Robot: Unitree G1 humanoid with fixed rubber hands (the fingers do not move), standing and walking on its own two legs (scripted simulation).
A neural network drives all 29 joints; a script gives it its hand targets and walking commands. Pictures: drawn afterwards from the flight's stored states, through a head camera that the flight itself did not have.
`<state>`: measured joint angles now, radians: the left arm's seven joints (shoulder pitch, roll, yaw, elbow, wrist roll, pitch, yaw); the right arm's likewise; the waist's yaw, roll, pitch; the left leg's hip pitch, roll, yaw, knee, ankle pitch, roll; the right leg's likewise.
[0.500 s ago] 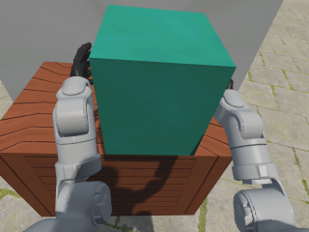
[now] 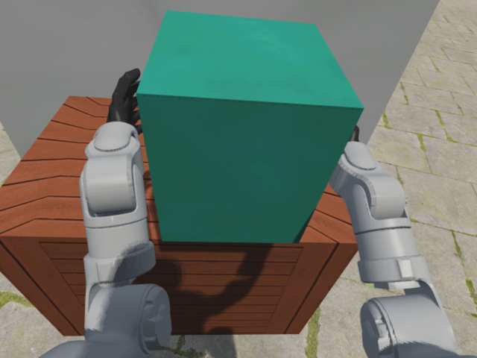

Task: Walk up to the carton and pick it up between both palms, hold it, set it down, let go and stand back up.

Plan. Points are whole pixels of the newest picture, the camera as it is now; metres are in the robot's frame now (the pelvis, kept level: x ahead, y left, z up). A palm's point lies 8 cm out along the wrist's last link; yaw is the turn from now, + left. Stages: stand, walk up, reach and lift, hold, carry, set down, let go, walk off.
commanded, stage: hold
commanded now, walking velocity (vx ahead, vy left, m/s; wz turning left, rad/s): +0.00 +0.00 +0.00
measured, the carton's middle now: (237, 134) +0.38 +0.00 +0.21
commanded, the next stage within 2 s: set down in 0.72 s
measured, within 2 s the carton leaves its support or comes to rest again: neither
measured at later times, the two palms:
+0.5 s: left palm (130, 124) +0.36 +0.15 +0.24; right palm (346, 144) +0.35 -0.16 +0.22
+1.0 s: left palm (127, 123) +0.36 +0.16 +0.23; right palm (340, 143) +0.36 -0.16 +0.21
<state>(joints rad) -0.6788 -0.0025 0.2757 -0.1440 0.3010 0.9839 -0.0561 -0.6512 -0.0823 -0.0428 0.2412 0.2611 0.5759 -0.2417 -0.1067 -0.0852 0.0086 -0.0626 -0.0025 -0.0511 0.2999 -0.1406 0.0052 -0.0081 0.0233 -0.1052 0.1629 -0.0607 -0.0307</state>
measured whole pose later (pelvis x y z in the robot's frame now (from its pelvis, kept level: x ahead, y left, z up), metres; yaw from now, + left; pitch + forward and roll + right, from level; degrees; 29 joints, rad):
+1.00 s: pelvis +0.00 -0.01 +0.00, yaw +1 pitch -7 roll -1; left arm -0.71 -0.02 0.29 -0.07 0.32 0.82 -0.07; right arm -0.66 -0.03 -0.11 0.30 0.13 0.42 -0.19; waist -0.09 -0.09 0.06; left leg -0.03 -0.01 -0.06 0.27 -0.12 0.00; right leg 0.01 0.02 -0.12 0.17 -0.07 -0.04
